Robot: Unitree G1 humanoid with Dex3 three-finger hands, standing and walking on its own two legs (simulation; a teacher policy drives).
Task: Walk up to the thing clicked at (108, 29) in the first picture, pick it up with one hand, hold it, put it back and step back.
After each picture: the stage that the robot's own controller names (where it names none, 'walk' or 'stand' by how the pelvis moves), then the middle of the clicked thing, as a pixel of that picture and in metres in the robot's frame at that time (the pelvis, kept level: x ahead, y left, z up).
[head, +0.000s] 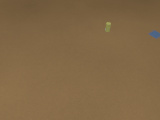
stand; (107, 27) +1.74 -0.41 -0.72
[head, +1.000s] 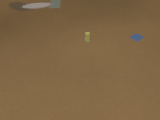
walk; (87, 37) +1.64 +0.00 -0.69
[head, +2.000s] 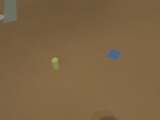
walk; (55, 63) +1.06 +0.31 -0.72
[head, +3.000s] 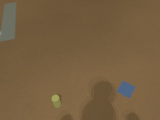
walk; (56, 101) +0.65 +0.26 -0.72
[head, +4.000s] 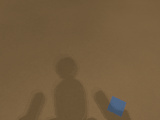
stand; out of the picture +0.37 +0.26 -0.70
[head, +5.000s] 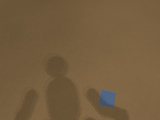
stand; out of the picture +0.31 +0.31 -0.71
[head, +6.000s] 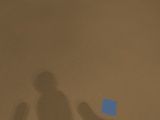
stand; out of the picture +0.33 +0.27 -0.72
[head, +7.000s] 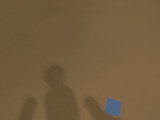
stand; out of the picture +0.32 +0.28 -0.73
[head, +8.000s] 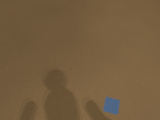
stand; out of the picture +0.34 +0.29 -0.73
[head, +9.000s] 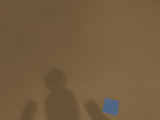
stand; out of the picture +0.33 +0.29 -0.73
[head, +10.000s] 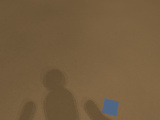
go down; out of the picture +0.32 +0.29 -0.73
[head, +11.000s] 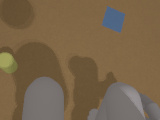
go down; (7, 63) +0.40 +0.31 -0.33
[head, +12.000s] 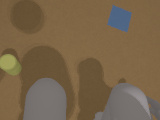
approach; (11, 65) +0.39 +0.31 -0.30
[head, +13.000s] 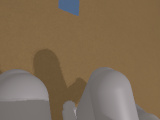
close in; out of the picture +0.38 +0.34 -0.22
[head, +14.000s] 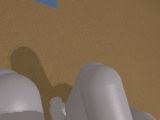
rest palm; out of the picture +0.37 +0.35 -0.21
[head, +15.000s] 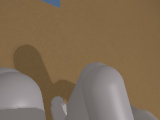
close; out of the picture +0.36 +0.35 -0.21
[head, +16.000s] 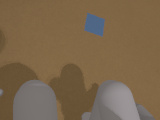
lift; out of the picture +0.30 +0.29 -0.09
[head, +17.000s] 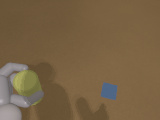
lift; (29, 88) +0.32 +0.17 +0.05
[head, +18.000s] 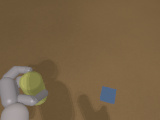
hold; (34, 89) +0.33 +0.16 +0.02
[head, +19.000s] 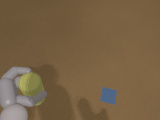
hold; (33, 89) +0.33 +0.17 +0.02
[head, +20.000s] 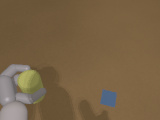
hold; (32, 87) +0.34 +0.17 +0.03
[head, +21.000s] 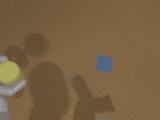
crouch; (12, 77) +0.37 +0.22 -0.04
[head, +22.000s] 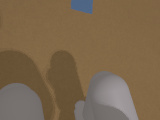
lower; out of the picture +0.44 +0.32 -0.11
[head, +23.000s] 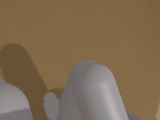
lower; out of the picture +0.40 +0.35 -0.21
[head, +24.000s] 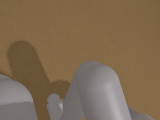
lower; out of the picture +0.39 +0.34 -0.21
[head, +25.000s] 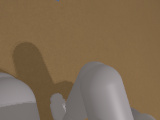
lower; out of the picture +0.37 +0.34 -0.21
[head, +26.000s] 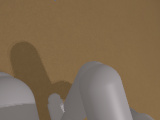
lower; out of the picture +0.36 +0.34 -0.22
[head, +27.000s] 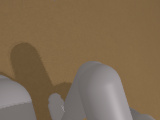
open; out of the picture +0.38 +0.35 -0.22
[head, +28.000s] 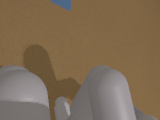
stand; out of the picture +0.38 +0.33 -0.23
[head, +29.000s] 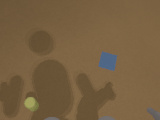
stand; (32, 104) +0.38 +0.27 -0.55
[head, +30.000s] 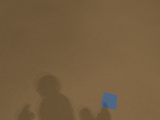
stand; out of the picture +0.35 +0.26 -0.67
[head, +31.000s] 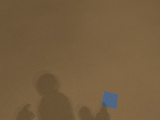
stand; out of the picture +0.35 +0.25 -0.67
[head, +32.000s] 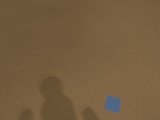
stand; out of the picture +0.37 +0.25 -0.71
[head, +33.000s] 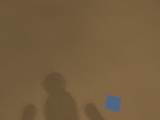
stand; out of the picture +0.36 +0.26 -0.72
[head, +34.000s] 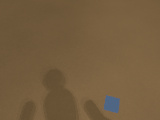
stand; out of the picture +0.34 +0.27 -0.73
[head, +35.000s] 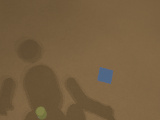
walk; (41, 113) +0.40 +0.22 -0.71
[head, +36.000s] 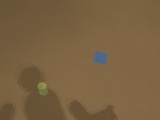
walk; (42, 88) +0.61 +0.27 -0.70
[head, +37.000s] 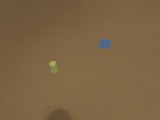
stand; (53, 67) +0.93 +0.32 -0.71
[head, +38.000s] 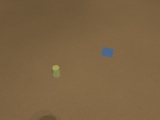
stand; (56, 71) +0.95 +0.23 -0.72
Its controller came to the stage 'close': yes
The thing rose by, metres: 0.72
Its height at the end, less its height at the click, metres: +0.00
